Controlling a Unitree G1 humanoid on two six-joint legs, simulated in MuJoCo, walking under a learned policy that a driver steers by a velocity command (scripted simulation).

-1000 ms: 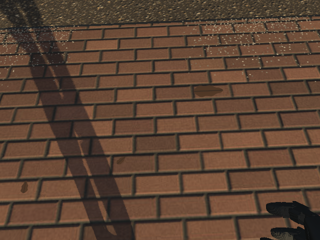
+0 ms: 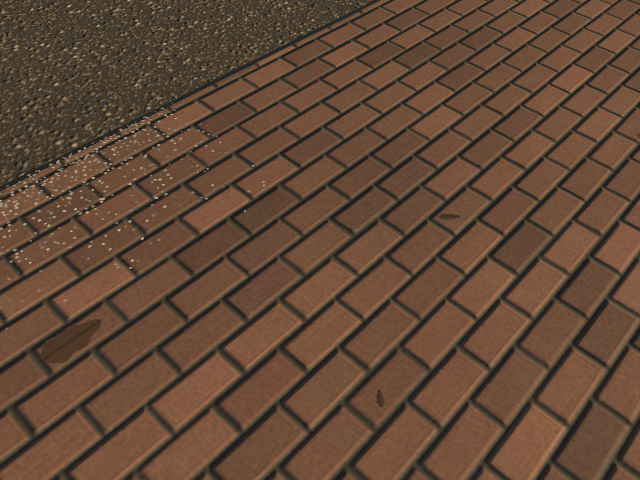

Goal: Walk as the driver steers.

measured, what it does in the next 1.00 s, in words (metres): walks ahead, turning left: right foot, then left foot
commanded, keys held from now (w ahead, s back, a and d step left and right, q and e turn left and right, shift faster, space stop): w+shift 0.10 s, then w+q+shift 0.90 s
